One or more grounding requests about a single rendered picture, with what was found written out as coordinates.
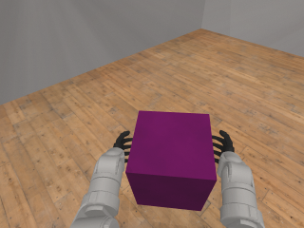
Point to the carton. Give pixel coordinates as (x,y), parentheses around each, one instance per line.
(171,162)

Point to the left robot forearm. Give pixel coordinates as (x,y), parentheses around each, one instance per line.
(102,197)

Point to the left robot hand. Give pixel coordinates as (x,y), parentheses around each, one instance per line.
(120,143)

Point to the right robot hand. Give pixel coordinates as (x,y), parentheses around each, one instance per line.
(227,144)

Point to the left robot upper arm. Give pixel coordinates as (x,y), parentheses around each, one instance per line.
(96,222)

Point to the right robot forearm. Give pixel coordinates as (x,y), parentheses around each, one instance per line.
(239,198)

